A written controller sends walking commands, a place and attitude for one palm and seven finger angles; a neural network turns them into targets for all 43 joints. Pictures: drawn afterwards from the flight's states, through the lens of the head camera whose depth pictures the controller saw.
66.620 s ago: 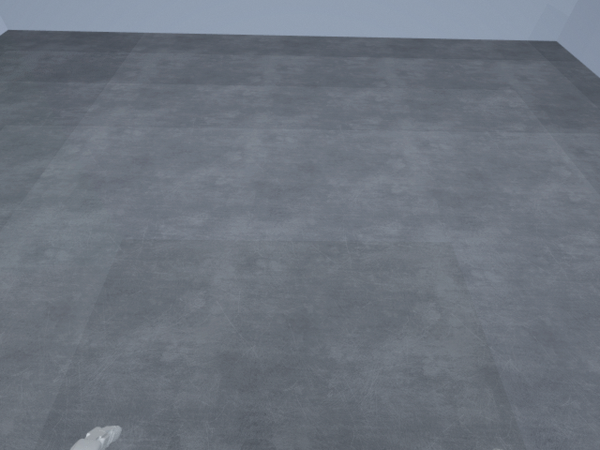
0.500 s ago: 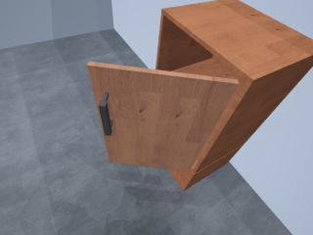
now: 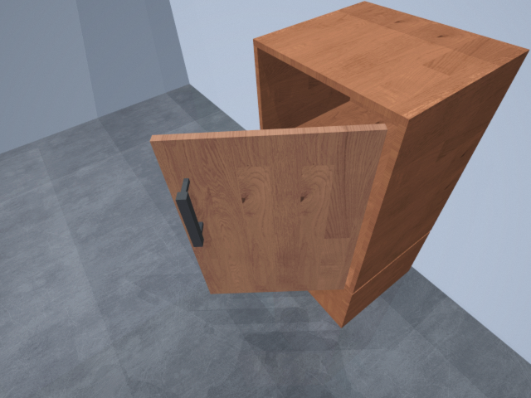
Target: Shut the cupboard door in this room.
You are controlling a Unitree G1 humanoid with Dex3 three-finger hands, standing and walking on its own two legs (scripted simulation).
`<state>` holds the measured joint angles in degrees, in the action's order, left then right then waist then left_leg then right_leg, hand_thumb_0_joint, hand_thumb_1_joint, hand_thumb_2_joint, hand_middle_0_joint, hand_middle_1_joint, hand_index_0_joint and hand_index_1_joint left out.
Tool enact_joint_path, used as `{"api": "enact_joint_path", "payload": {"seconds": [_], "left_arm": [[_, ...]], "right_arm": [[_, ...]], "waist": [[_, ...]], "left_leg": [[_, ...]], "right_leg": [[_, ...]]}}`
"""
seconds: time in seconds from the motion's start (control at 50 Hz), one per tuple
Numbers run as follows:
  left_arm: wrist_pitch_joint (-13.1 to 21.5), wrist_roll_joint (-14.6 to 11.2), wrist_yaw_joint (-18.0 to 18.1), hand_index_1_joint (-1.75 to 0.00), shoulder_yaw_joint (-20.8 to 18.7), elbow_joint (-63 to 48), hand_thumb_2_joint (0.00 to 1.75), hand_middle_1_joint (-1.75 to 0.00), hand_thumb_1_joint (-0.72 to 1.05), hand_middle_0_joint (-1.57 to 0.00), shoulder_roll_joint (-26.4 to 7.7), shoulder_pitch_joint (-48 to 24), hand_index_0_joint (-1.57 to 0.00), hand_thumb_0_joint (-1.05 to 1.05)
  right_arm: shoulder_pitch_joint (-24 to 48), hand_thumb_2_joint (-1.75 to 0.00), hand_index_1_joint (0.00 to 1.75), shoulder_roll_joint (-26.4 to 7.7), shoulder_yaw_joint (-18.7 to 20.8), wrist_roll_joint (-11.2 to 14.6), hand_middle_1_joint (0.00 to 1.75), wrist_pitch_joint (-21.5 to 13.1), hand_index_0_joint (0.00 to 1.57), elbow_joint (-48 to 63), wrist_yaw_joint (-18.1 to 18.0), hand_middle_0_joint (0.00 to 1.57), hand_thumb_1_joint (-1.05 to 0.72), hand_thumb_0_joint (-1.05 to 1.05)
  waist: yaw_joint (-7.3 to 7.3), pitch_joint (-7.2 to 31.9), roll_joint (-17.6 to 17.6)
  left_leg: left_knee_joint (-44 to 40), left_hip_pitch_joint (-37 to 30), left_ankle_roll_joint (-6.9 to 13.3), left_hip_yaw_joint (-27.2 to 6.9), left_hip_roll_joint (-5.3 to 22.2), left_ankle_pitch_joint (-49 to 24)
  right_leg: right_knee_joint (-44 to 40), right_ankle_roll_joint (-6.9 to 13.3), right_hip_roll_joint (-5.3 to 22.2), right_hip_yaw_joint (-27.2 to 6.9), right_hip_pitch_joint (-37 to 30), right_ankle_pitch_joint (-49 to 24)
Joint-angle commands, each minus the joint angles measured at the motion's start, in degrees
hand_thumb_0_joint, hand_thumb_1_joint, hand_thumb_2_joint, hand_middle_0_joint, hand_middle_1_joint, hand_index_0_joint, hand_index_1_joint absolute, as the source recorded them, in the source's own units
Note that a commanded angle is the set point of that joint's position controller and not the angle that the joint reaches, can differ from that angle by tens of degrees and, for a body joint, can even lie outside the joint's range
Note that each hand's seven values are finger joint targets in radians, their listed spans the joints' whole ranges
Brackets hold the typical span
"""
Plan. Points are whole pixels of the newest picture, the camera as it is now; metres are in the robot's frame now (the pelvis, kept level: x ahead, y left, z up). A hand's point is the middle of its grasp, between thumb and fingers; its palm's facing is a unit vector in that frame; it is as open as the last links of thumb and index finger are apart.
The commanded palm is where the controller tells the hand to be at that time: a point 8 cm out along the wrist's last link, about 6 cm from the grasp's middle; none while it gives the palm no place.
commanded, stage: come to a stop and stand still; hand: left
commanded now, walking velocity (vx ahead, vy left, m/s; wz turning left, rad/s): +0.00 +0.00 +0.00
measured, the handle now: (192, 213) +0.47 +0.19 -0.03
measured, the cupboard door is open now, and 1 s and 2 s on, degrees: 55 55 55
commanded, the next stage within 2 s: look again from close up in 1.36 s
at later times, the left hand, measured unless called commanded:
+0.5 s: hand out of the picture +0.00 +0.11 -0.17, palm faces +0.02 -0.98 -0.18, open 7.3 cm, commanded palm none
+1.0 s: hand out of the picture +0.06 +0.09 -0.17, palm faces +0.03 -0.98 -0.22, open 7.3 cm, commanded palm none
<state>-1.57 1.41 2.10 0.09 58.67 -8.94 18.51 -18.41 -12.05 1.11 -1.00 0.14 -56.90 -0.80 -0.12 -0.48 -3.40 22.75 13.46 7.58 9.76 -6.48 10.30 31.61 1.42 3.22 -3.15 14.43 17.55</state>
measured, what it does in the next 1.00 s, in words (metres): shifts its weight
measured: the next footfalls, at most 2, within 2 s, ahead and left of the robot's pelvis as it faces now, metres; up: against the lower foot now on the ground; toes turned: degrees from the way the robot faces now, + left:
none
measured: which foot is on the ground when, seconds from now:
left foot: down 0.00-1.00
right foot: down 0.00-1.00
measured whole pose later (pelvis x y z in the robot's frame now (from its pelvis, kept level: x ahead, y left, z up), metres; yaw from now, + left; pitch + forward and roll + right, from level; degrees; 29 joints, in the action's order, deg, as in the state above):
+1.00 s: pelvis +0.07 -0.08 +0.01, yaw +1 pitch +1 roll +1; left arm 1.1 0.5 2.9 1.0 63.4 -7.9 16.1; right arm -14.2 -8.6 -0.2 -0.4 -1.3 -65.2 -2.2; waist -0.2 -3.5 -0.1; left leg 22.2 8.5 1.1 6.0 -0.9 14.6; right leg 24.0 3.5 -2.4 0.1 5.9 18.9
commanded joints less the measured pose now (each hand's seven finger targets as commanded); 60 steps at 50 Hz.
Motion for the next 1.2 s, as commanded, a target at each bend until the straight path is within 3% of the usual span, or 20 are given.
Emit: {"api": "enact_joint_path", "payload": {"seconds": [0.0, 0.08, 0.26, 0.38, 0.54, 0.68, 0.86, 0.9, 1.02, 1.18], "left_arm": [[1.0, -0.1, 0.3, -0.30, -0.6, -0.8, 0.90, -0.30, 0.90, -0.20, -5.2, 3.8, -0.20, 0.00], [1.7, -0.3, 0.3, -0.30, -0.2, 0.3, 0.90, -0.30, 0.90, -0.20, -4.6, 2.9, -0.20, 0.00], [2.1, -0.3, 0.4, -0.30, 0.1, 2.8, 0.90, -0.30, 0.90, -0.20, -3.4, 3.2, -0.20, 0.00], [2.8, -0.5, 0.5, -0.30, 0.5, 3.9, 0.90, -0.30, 0.90, -0.20, -2.7, 2.8, -0.20, 0.00], [3.1, -0.7, 0.7, -0.30, 0.6, 4.2, 0.90, -0.30, 0.90, -0.20, -2.7, 2.8, -0.20, 0.00], [3.2, -0.8, 0.8, -0.30, 0.5, 4.2, 0.90, -0.30, 0.90, -0.20, -3.2, 2.9, -0.20, 0.00], [3.5, -0.9, 1.0, -0.30, 0.3, 3.7, 0.90, -0.30, 0.90, -0.20, -3.8, 3.1, -0.20, 0.00], [3.4, -1.0, 1.1, -0.30, 0.3, 3.8, 0.90, -0.30, 0.90, -0.20, -4.0, 3.0, -0.20, 0.00], [3.5, -1.1, 1.4, -0.30, -0.1, 3.7, 0.90, -0.30, 0.90, -0.20, -4.7, 3.8, -0.20, 0.00], [3.3, -1.1, 1.6, -0.30, -0.4, 3.4, 0.90, -0.30, 0.90, -0.20, -5.0, 4.0, -0.20, 0.00]], "right_arm": [[-0.3, -0.90, 0.30, -4.8, 0.6, -0.1, 0.30, -1.4, 0.20, 2.2, -0.4, 0.20, -0.90, 0.00], [-1.8, -0.90, 0.30, -4.1, 0.3, 0.0, 0.30, -1.6, 0.20, 0.1, -0.5, 0.20, -0.90, 0.00], [-3.3, -0.90, 0.30, -2.2, 0.1, 0.3, 0.30, -2.0, 0.20, -3.0, -0.7, 0.20, -0.90, 0.00], [-3.2, -0.90, 0.30, -1.0, -0.2, 0.4, 0.30, -2.2, 0.20, -4.2, -0.9, 0.20, -0.90, 0.00], [-2.2, -0.90, 0.30, -0.6, -0.7, 0.5, 0.30, -2.3, 0.20, -5.4, -1.1, 0.20, -0.90, 0.00], [-1.1, -0.90, 0.30, -0.5, -0.8, 0.4, 0.30, -2.3, 0.20, -6.0, -1.4, 0.20, -0.90, 0.00], [-0.4, -0.90, 0.30, -0.3, -0.9, 0.5, 0.30, -2.1, 0.20, -6.6, -1.6, 0.20, -0.90, 0.00], [0.0, -0.90, 0.30, -0.6, -0.9, 0.5, 0.30, -2.0, 0.20, -6.8, -1.7, 0.20, -0.90, 0.00], [0.3, -0.90, 0.30, -0.5, -0.8, 0.5, 0.30, -1.7, 0.20, -6.9, -1.9, 0.20, -0.90, 0.00], [0.6, -0.90, 0.30, -0.3, -0.8, 0.5, 0.30, -1.5, 0.20, -7.0, -2.3, 0.20, -0.90, 0.00]], "waist": [[-0.63, -3.5, 3.8], [-0.03, -3.5, 5.8], [0.32, -3.7, 2.9], [0.73, -2.8, 4.7], [0.62, -3.2, 5.5], [0.31, -2.3, 4.2], [0.05, -1.2, 6.1], [0.07, -1.7, 5.2], [0.06, -0.2, 6.5], [-0.04, -0.6, 4.6]], "left_leg": [[-12.7, 0.9, -5.6, -18.8, 15.1, 16.4], [-11.2, -0.2, -4.7, -17.3, 14.3, 12.7], [-10.1, -1.4, -4.1, -15.8, 14.0, 9.9], [-6.0, -4.3, -4.4, -12.7, 12.7, 1.4], [-3.7, -6.2, -4.6, -11.6, 12.6, -5.4], [-2.5, -7.4, -4.9, -11.0, 12.5, -10.0], [-1.4, -8.4, -5.3, -10.3, 12.5, -12.3], [-1.4, -8.4, -5.6, -10.1, 12.4, -11.8], [0.1, -8.7, -6.1, -8.8, 12.0, -12.7], [0.6, -9.2, -6.3, -8.2, 12.2, -14.6]], "right_leg": [[-3.6, 1.3, 0.3, -0.6, 3.2, 1.8], [-6.3, 1.5, 1.2, -2.1, 2.6, 0.2], [-7.7, 1.1, 1.5, -1.5, 1.8, -2.3], [-9.7, 1.3, 2.4, -3.2, 1.5, -6.0], [-10.2, 1.2, 2.6, -3.8, 0.3, -9.9], [-10.1, 1.3, 2.8, -3.8, -2.2, -15.6], [-10.3, 1.1, 3.1, -3.2, -5.5, -22.9], [-10.4, 1.0, 3.3, -3.6, -5.4, -24.2], [-9.9, -0.4, 3.9, -3.6, -8.5, -35.5], [-10.2, -1.1, 3.7, -3.3, -9.5, -37.6]]}}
